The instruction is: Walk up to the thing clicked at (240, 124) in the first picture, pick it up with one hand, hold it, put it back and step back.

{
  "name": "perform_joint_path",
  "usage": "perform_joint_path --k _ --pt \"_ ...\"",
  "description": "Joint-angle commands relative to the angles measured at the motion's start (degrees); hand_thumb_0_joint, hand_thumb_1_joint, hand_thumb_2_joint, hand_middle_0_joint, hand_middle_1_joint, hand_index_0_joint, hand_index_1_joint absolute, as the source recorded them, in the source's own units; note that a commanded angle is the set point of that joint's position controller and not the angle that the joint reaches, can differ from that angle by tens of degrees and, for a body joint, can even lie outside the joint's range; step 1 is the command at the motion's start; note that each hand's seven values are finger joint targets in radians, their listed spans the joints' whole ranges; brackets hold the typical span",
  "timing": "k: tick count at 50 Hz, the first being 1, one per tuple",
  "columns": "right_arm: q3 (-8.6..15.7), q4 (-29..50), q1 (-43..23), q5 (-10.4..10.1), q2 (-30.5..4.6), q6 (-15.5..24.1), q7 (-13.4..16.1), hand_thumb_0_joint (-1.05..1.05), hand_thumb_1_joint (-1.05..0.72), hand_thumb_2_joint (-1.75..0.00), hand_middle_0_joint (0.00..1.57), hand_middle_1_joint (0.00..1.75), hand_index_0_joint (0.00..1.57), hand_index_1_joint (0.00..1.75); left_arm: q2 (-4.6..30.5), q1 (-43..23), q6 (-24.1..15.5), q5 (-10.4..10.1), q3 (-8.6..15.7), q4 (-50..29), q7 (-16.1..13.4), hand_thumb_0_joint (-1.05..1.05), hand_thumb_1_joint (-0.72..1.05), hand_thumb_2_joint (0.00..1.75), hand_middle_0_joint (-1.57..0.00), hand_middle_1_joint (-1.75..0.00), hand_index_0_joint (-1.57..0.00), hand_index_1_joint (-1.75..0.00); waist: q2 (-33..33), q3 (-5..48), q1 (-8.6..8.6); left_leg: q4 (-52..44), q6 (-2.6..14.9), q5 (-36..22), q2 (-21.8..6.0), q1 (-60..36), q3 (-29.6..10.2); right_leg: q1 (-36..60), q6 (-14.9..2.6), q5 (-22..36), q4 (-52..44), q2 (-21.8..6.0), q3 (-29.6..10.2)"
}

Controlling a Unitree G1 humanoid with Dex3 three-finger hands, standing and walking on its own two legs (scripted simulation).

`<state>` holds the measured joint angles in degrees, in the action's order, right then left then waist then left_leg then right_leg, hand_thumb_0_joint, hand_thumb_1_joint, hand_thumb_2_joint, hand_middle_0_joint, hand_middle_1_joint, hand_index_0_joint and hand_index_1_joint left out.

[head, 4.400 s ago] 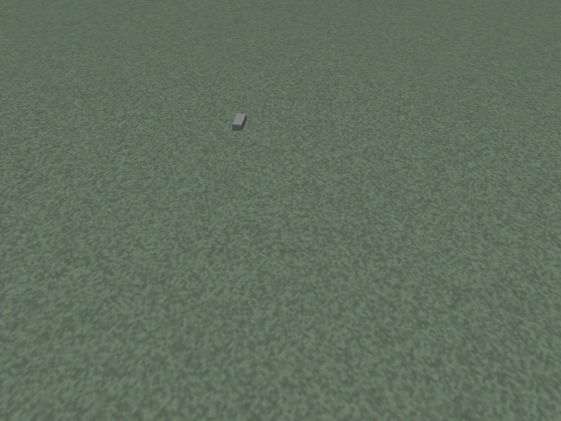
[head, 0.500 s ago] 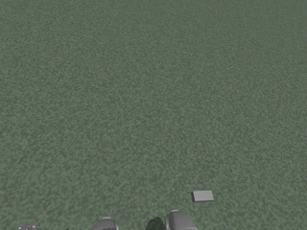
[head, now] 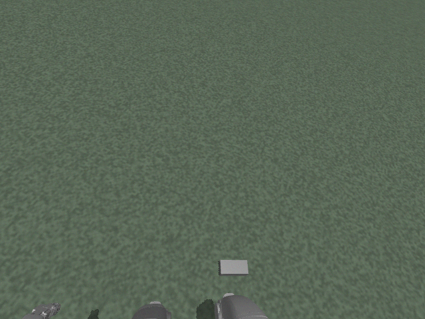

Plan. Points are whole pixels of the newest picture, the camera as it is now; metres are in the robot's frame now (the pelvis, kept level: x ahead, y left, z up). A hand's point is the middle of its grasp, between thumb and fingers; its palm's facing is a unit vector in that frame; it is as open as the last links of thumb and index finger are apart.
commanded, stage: walk up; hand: left
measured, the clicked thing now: (233, 267) +0.39 -0.18 -0.72
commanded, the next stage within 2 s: none
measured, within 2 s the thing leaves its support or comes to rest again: neither
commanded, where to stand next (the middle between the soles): +0.04 -0.41 m, yaw +5 degrees
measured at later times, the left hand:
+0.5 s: hand out of the picture +0.06 +0.04 -0.15, palm faces -0.03 -0.95 -0.32, open 7.4 cm
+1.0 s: hand out of the picture +0.00 -0.17 -0.17, palm faces +0.00 -0.93 -0.38, open 7.4 cm
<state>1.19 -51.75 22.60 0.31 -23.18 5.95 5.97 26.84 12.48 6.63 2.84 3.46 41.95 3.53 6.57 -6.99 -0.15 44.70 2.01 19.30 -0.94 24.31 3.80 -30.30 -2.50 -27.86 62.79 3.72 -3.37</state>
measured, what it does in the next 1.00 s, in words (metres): steps to the right: right foot, then left foot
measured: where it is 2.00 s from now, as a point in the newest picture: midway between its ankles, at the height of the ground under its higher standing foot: outside the picture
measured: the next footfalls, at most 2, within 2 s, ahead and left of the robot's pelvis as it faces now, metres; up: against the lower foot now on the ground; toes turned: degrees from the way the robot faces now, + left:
right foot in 0.26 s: +0.05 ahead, -0.34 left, +0.00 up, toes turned -1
left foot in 0.52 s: +0.05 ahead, -0.16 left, +0.00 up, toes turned +5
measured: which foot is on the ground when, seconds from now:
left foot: down 0.00-0.28, up 0.30-0.50, down 0.52-0.90, up 0.92-1.00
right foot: up 0.00-0.24, down 0.26-0.52, up 0.54-0.86, down 0.88-1.00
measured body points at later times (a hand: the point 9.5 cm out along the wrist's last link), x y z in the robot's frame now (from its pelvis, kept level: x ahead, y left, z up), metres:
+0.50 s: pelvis -0.03 -0.23 -0.01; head +0.00 -0.20 +0.44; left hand +0.06 +0.09 -0.13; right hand +0.01 -0.59 -0.09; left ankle +0.01 -0.15 -0.70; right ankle +0.01 -0.34 -0.71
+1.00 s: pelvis -0.08 -0.45 -0.03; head -0.06 -0.44 +0.42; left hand +0.00 -0.12 -0.14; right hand -0.02 -0.84 -0.10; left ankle -0.02 -0.26 -0.66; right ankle -0.05 -0.60 -0.71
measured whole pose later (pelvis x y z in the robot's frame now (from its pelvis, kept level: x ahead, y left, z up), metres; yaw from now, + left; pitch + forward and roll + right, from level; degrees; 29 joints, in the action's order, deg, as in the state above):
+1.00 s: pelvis -0.08 -0.45 -0.03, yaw +1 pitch -2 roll +0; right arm 5.4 -53.6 15.1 0.9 -30.9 0.9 5.6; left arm 24.2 12.6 3.9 2.1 5.0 46.6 3.1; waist 0.8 -5.5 0.6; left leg 69.5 1.4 28.9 -3.4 37.5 -8.7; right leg -27.7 1.8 -27.6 57.2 -1.5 -1.5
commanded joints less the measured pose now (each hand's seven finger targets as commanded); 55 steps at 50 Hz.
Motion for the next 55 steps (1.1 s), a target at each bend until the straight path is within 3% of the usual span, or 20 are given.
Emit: perform_joint_path --k 1,8,12,13,14,15,18,23,25,26,27,32,39,43,44,45,46,47,50,55 --pt "7.3 3.2 5.1 -0.2 -22.1 -0.1 2.3 0.00 -0.90 -0.90 0.20 0.30 0.20 0.30 12.7 -2.0 -1.6 -0.2 5.2 -6.1 -0.5 0.00 0.90 0.90 -0.20 -0.30 -0.20 -0.30 -12.1 4.8 0.30 -15.9 11.75 -15.4 -18.6 -6.8 -20.4 -8.6 1.06 3.6 11.5 -5.0 -8.8" --pt "8.6 5.4 3.6 1.9 -25.6 -0.2 1.5 0.00 -0.90 -0.90 0.20 0.30 0.20 0.30 11.5 -5.2 -1.4 -0.2 5.5 -7.0 1.7 0.00 0.90 0.90 -0.20 -0.30 -0.20 -0.30 -17.3 5.9 -1.59 -13.3 11.71 1.1 -16.1 0.3 -15.2 -3.3 3.33 -1.1 -0.8 -8.5 0.1" --pt "7.6 5.0 -3.2 2.2 -24.3 -1.6 1.1 0.00 -0.90 -0.90 0.20 0.30 0.20 0.30 11.1 7.5 -1.7 0.3 7.1 -2.0 1.4 0.00 0.90 0.90 -0.20 -0.30 -0.20 -0.30 -13.8 10.2 6.80 -0.9 5.87 7.0 -10.3 12.7 -6.8 16.7 1.22 3.0 -19.8 -4.6 5.3" --pt "5.9 4.6 -1.4 2.2 -19.2 -2.3 1.1 0.00 -0.90 -0.90 0.20 0.30 0.20 0.30 12.9 11.9 -2.2 1.5 7.7 -0.5 1.0 0.00 0.90 0.90 -0.20 -0.30 -0.20 -0.30 -1.1 10.6 9.23 14.2 3.51 11.4 -5.4 20.7 -0.3 21.3 -0.02 0.1 -25.3 -4.3 3.1" --pt "4.2 6.0 -1.5 1.0 -13.3 -2.7 1.4 0.00 -0.90 -0.90 0.20 0.30 0.20 0.30 19.0 9.9 -3.1 1.9 8.4 -2.7 0.5 0.00 0.90 0.90 -0.20 -0.30 -0.20 -0.30 14.8 7.0 8.86 28.7 0.79 20.3 1.5 30.6 -0.1 14.6 -4.57 -6.9 -39.6 -17.7 -24.6" --pt "6.0 6.9 -6.0 0.7 -16.2 -2.9 3.2 0.00 -0.90 -0.90 0.20 0.30 0.20 0.30 23.0 -1.0 -3.5 0.6 8.3 -5.7 -0.2 0.00 0.90 0.90 -0.20 -0.30 -0.20 -0.30 14.5 4.1 4.85 31.6 1.15 17.8 0.8 25.4 -7.8 6.6 -8.59 -10.1 -50.5 -21.7 -37.3" --pt "6.3 -0.6 1.2 -0.9 -19.5 -2.4 2.3 0.00 -0.90 -0.90 0.20 0.30 0.20 0.30 17.6 -6.0 -3.3 0.7 6.9 -5.0 -1.1 0.00 0.90 0.90 -0.20 -0.30 -0.20 -0.30 7.2 2.5 0.40 27.0 0.45 10.1 -2.6 17.6 -4.4 5.6 -9.83 -7.9 -40.2 -16.8 -19.1" --pt "6.0 -3.8 9.5 -0.9 -16.5 -1.3 0.8 0.00 -0.90 -0.90 0.20 0.30 0.20 0.30 11.8 -8.0 -2.3 1.0 4.7 -6.6 -0.3 0.00 0.90 0.90 -0.20 -0.30 -0.20 -0.30 7.2 4.2 -1.52 0.9 1.97 2.4 -0.1 -5.1 -0.1 1.3 -11.53 11.4 -31.3 -13.6 -8.8" --pt "6.6 -3.8 14.1 0.6 -18.1 -0.3 1.5 0.00 -0.90 -0.90 0.20 0.30 0.20 0.30 7.3 -7.0 -1.9 0.5 2.8 -7.4 -0.5 0.00 0.90 0.90 -0.20 -0.30 -0.20 -0.30 -1.7 6.6 -4.02 -15.2 2.45 -2.5 -4.5 -16.7 -11.2 -4.6 -6.40 13.9 -15.2 -9.9 -3.7" --pt "8.0 -1.2 11.2 2.0 -24.2 0.1 2.1 0.00 -0.90 -0.90 0.20 0.30 0.20 0.30 3.9 -4.7 -2.1 0.2 1.9 -8.2 -0.6 0.00 0.90 0.90 -0.20 -0.30 -0.20 -0.30 -15.1 5.1 -2.15 -20.0 6.00 -7.5 -20.1 -20.9 -38.2 -17.0 -1.26 1.3 -3.6 -2.6 -2.1" --pt "9.1 0.7 9.3 0.6 -27.8 0.1 2.5 0.00 -0.90 -0.90 0.20 0.30 0.20 0.30 10.1 -2.9 -1.5 0.9 3.7 -7.7 -1.2 0.00 0.90 0.90 -0.20 -0.30 -0.20 -0.30 -8.5 7.3 -2.26 -20.8 11.67 -11.1 -29.5 -18.5 -46.5 -17.1 0.04 -4.8 3.1 -4.8 -8.4" --pt "7.8 3.1 2.1 0.2 -21.7 -0.2 2.3 0.00 -0.90 -0.90 0.20 0.30 0.20 0.30 11.7 -0.5 -1.5 -0.2 5.9 -5.5 -0.8 0.00 0.90 0.90 -0.20 -0.30 -0.20 -0.30 -10.5 6.7 1.34 -13.8 11.49 -16.0 -17.5 -7.5 -20.0 -9.9 1.54 3.4 15.1 -3.7 -10.4" --pt "9.4 5.8 0.3 2.5 -25.2 -0.6 1.6 0.00 -0.90 -0.90 0.20 0.30 0.20 0.30 11.1 -3.9 -1.3 -0.4 6.4 -6.6 1.0 0.00 0.90 0.90 -0.20 -0.30 -0.20 -0.30 -18.2 5.8 -0.97 -14.5 11.21 5.5 -16.5 0.1 -15.9 -5.0 4.09 -0.3 2.2 -8.8 -1.4" --pt "7.6 5.9 -7.4 3.3 -22.3 -2.6 0.2 0.00 -0.90 -0.90 0.20 0.30 0.20 0.30 10.4 11.8 -1.8 -0.9 7.6 2.0 0.6 0.00 0.90 0.90 -0.20 -0.30 -0.20 -0.30 -12.0 10.8 7.29 -0.4 4.99 19.1 -8.4 16.0 -6.3 19.7 2.45 -0.7 -17.8 -3.1 5.9" --pt "5.7 5.7 -6.9 3.2 -16.8 -3.4 0.0 0.00 -0.90 -0.90 0.20 0.30 0.20 0.30 11.6 15.7 -2.2 0.1 7.7 3.4 0.0 0.00 0.90 0.90 -0.20 -0.30 -0.20 -0.30 1.3 9.2 9.67 16.0 2.93 22.6 -3.5 22.7 0.0 19.2 1.14 -5.7 -23.9 -3.9 2.4" --pt "3.9 7.4 -7.7 1.7 -11.4 -3.7 0.1 0.00 -0.90 -0.90 0.20 0.30 0.20 0.30 16.8 12.2 -3.0 0.9 8.0 0.5 -0.7 0.00 0.90 0.90 -0.20 -0.30 -0.20 -0.30 13.2 4.8 8.87 30.7 0.01 20.5 2.8 30.2 -2.9 8.7 -4.04 -21.9 -39.8 -17.0 -27.9" --pt "5.7 8.3 -11.5 1.2 -14.8 -3.6 1.3 0.00 -0.90 -0.90 0.20 0.30 0.20 0.30 21.8 0.3 -3.7 -0.2 8.1 -2.5 -1.7 0.00 0.90 0.90 -0.20 -0.30 -0.20 -0.30 10.1 1.1 4.67 32.1 -0.42 14.9 1.1 26.9 -12.9 1.9 -8.86 -26.2 -51.6 -23.0 -41.9" --pt "6.1 6.1 -11.0 0.4 -17.5 -3.1 0.8 0.00 -0.90 -0.90 0.20 0.30 0.20 0.30 19.7 -2.9 -4.3 -0.8 7.6 -2.9 -2.2 0.00 0.90 0.90 -0.20 -0.30 -0.20 -0.30 0.3 -1.1 2.55 30.2 -0.54 10.0 -0.8 24.2 -14.1 1.5 -7.59 -26.7 -50.1 -21.7 -38.0" --pt "5.6 -0.7 -2.3 -0.3 -18.5 -3.0 -1.6 0.00 -0.90 -0.90 0.20 0.30 0.20 0.30 17.2 -5.6 -6.1 -0.7 6.8 0.6 -3.2 0.00 0.90 0.90 -0.20 -0.30 -0.20 -0.30 4.1 2.2 -0.32 26.8 -0.18 6.0 -3.0 14.7 -9.2 2.9 -8.86 -22.5 -40.3 -20.1 -26.6" --pt "5.0 1.5 -7.8 1.5 -15.2 -4.2 -4.6 0.00 -0.90 -0.90 0.20 0.30 0.20 0.30 15.3 1.9 -9.3 -1.1 5.8 5.7 -4.4 0.00 0.90 0.90 -0.20 -0.30 -0.20 -0.30 1.8 0.6 3.05 13.6 0.20 7.7 -2.8 15.4 -9.1 13.9 -9.77 -5.5 -38.4 -21.5 -25.2"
